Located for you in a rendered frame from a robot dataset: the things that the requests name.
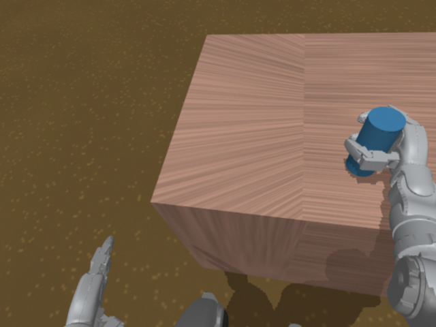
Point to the left robot hand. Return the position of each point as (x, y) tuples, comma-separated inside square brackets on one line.
[(87, 301)]

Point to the right robot arm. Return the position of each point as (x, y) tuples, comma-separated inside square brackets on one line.
[(412, 288)]

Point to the right robot hand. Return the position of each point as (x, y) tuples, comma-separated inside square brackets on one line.
[(410, 147)]

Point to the can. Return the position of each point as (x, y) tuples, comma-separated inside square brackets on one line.
[(380, 130)]

